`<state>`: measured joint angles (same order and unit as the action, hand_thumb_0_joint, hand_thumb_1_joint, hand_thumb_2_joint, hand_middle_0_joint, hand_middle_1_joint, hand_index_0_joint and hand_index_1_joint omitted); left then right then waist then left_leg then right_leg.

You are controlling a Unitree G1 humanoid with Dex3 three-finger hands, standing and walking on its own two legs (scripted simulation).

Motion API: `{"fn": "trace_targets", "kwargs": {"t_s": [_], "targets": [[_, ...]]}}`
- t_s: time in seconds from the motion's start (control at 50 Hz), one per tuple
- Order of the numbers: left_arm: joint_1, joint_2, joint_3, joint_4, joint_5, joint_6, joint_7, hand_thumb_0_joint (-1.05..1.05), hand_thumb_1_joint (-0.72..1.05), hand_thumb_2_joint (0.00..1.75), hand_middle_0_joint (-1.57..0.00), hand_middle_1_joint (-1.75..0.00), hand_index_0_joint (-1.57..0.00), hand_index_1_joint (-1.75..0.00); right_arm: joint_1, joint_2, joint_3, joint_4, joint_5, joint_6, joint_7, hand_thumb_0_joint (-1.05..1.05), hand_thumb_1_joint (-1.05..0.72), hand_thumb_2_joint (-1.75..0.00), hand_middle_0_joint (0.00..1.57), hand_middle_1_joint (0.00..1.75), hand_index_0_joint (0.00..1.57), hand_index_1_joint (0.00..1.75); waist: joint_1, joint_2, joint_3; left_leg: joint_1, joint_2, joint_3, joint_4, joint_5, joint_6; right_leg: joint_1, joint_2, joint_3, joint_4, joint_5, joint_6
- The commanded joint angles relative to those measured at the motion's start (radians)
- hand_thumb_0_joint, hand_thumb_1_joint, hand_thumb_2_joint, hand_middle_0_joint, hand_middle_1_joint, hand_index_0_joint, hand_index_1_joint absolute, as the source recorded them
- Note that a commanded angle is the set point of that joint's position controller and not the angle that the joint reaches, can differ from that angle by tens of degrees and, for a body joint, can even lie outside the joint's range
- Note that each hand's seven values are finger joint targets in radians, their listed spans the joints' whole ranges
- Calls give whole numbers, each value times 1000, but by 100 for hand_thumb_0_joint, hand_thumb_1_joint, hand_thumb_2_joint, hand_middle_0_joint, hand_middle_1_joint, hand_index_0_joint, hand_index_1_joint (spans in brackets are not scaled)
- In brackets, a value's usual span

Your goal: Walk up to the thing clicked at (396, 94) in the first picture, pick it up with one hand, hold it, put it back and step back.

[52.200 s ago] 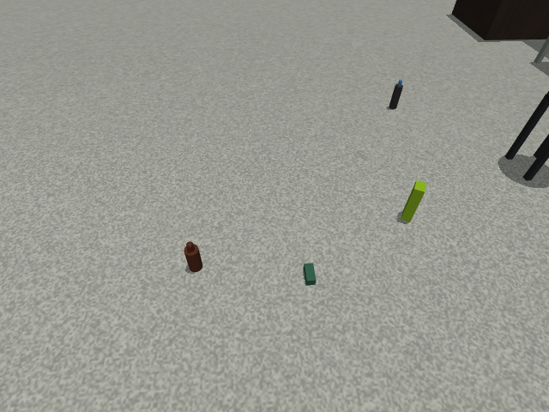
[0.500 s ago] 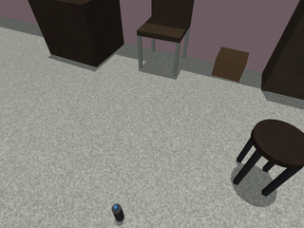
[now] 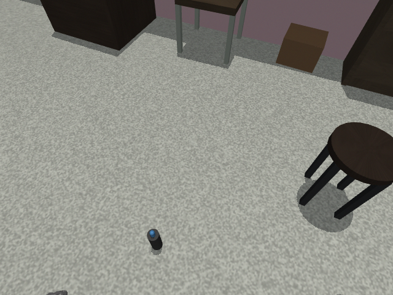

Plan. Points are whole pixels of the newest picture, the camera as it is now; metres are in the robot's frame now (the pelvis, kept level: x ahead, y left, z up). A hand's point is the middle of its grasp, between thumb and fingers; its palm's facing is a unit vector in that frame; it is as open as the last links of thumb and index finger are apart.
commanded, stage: step back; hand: left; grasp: from the side
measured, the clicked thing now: (154, 238) +0.42 +0.18 -0.67
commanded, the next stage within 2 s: none
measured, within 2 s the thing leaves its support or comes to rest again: neither
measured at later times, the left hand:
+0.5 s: hand out of the picture +0.03 +0.27 -0.16, palm faces -0.10 -0.91 -0.39, open 7.4 cm
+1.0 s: hand out of the picture -0.10 +0.30 -0.15, palm faces -0.01 -0.94 -0.34, open 7.4 cm
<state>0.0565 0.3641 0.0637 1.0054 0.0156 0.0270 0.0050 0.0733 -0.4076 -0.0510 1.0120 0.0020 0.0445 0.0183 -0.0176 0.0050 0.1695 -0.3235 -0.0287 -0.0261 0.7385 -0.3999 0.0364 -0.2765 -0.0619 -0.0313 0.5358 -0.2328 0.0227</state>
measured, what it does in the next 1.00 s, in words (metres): walks backwards: right foot, then left foot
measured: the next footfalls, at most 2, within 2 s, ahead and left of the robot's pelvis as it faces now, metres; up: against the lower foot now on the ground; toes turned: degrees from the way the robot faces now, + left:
right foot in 0.48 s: -0.07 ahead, -0.10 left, +0.00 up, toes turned -1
left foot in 0.82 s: -0.15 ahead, +0.15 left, +0.00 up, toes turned -4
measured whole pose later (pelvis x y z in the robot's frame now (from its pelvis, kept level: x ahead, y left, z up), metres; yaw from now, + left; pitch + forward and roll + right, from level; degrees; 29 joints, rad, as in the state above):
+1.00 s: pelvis -0.22 +0.04 +0.00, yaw -1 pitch -2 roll -1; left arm 0.14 0.39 0.08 0.81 0.01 0.08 0.01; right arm 0.17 -0.35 -0.03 0.87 -0.04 0.02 -0.01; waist 0.00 -0.04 0.16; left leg -0.27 0.00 -0.05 0.57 -0.26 0.01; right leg -0.48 0.13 0.16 1.16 -0.50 -0.02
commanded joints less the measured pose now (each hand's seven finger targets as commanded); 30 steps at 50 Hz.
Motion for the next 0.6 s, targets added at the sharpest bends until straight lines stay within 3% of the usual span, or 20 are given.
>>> {"fn": "trace_targets", "kwargs": {"t_s": [0.0,0.02,0.04,0.06,0.08,0.1,0.12,0.16,0.2,0.24,0.32,0.4,0.44,0.46,0.48,0.5,0.52,0.54,0.56,0.58], "targets": [[-116,243,47,-143,5,-9,21,0,90,90,-20,-30,-20,-30,153,-164,-52,-53,-1,-11,-4,0,-90,-90,20,30,20,30,-42,-127,-232,101,57,-42,-120,285,26,4,-160,106,50,284,-156],[-103,203,39,-155,-7,0,22,0,90,90,-20,-30,-20,-30,124,-213,-62,-74,-15,-16,-10,0,-90,-90,20,30,20,30,-32,55,-199,52,173,-203,-289,523,55,-27,-18,36,212,128,-85],[-87,166,36,-162,-14,8,27,0,90,90,-20,-30,-20,-30,111,-275,-76,-83,-24,-24,-16,0,-90,-90,20,30,20,30,-28,187,-183,145,280,-395,-368,708,112,-166,148,65,355,-212,-58],[-39,171,40,-153,-9,21,33,0,90,90,-20,-30,-20,-30,129,-276,-79,-93,-41,-31,-21,0,-90,-90,20,30,20,30,-13,123,-205,173,312,-410,-347,764,128,-191,150,179,462,-396,-57],[3,165,33,-154,-10,24,35,0,90,90,-20,-30,-20,-30,113,-272,-76,-102,-35,-36,-27,0,-90,-90,20,30,20,30,4,111,-215,220,324,-362,-304,919,153,-221,155,183,542,-409,-62],[0,156,31,-152,-10,24,42,0,90,90,-20,-30,-20,-30,93,-286,-77,-122,-37,-35,-32,0,-90,-90,20,30,20,30,-11,169,-226,193,333,-391,-313,904,136,-235,171,238,587,-411,-60],[5,173,37,-145,-10,24,47,0,90,90,-20,-30,-20,-30,49,-267,-77,-136,-33,-35,-40,0,-90,-90,20,30,20,30,4,177,-220,176,322,-355,-309,817,152,-224,161,255,614,-372,-66],[49,196,40,-136,-19,24,43,0,90,90,-20,-30,-20,-30,9,-215,-67,-160,-42,-36,-49,0,-90,-90,20,30,20,30,39,167,-233,237,249,-238,-264,762,151,-245,151,242,635,-275,-54],[66,203,44,-149,-8,20,37,0,90,90,-20,-30,-20,-30,43,-190,-65,-174,-35,-39,-55,0,-90,-90,20,30,20,30,27,133,-249,288,247,-220,-250,746,167,-249,155,210,647,-261,-34],[38,202,48,-169,-1,13,35,0,90,90,-20,-30,-20,-30,101,-187,-69,-173,-28,-39,-58,0,-90,-90,20,30,20,30,-7,100,-240,324,264,-245,-243,749,193,-245,143,197,571,-275,-11],[39,188,52,-197,-1,2,28,0,90,90,-20,-30,-20,-30,127,-199,-73,-188,-24,-37,-59,0,-90,-90,20,30,20,30,-30,93,-227,339,297,-248,-230,726,228,-211,109,157,404,-290,-4],[109,180,61,-174,5,-7,17,0,90,90,-20,-30,-20,-30,74,-219,-71,-214,-23,-27,-51,0,-90,-90,20,30,20,30,-5,112,-247,204,257,-203,-203,550,176,-22,87,81,129,-189,-28],[191,170,64,-143,10,-14,16,0,90,90,-20,-30,-20,-30,31,-213,-66,-218,-10,-18,-46,0,-90,-90,20,30,20,30,38,93,-263,115,224,-165,-150,445,121,121,84,58,-90,25,-56],[204,205,71,-148,18,-19,18,0,90,90,-20,-30,-20,-30,19,-193,-59,-222,-1,-17,-43,0,-90,-90,20,30,20,30,45,26,-266,7,176,-134,-102,323,71,171,12,181,-94,96,-88],[173,264,85,-168,25,-22,15,0,90,90,-20,-30,-20,-30,27,-162,-48,-230,4,-17,-40,0,-90,-90,20,30,20,30,30,-148,-228,-153,47,-68,31,91,7,188,-136,400,-149,139,-165],[108,348,99,-203,20,-18,13,0,90,90,-20,-30,-20,-30,-2,-157,-53,-231,2,-9,-49,0,-90,-90,20,30,20,30,69,-298,-168,-141,-85,-30,283,-210,-29,-7,-332,603,-232,169,-346],[47,340,99,-240,27,-25,17,0,90,90,-20,-30,-20,-30,33,-184,-63,-211,-2,-6,-52,0,-90,-90,20,30,20,30,43,-254,-123,-90,-54,-128,429,-234,-42,-101,-361,633,-220,241,-368],[25,300,95,-254,19,-25,19,0,90,90,-20,-30,-20,-30,81,-197,-64,-192,-3,-9,-46,0,-90,-90,20,30,20,30,21,-214,-108,-77,-43,-145,452,-197,-42,-112,-330,558,-205,275,-346],[7,257,85,-266,9,-27,22,0,90,90,-20,-30,-20,-30,92,-190,-58,-178,4,-9,-41,0,-90,-90,20,30,20,30,8,-130,-106,-94,-81,-152,477,-141,-39,-74,-238,401,-169,340,-302],[-10,234,81,-267,12,-27,25,0,90,90,-20,-30,-20,-30,104,-168,-50,-169,8,-13,-44,0,-90,-90,20,30,20,30,-8,-131,-120,-145,-106,-151,472,-118,-41,-5,-186,322,-134,403,-266]]}}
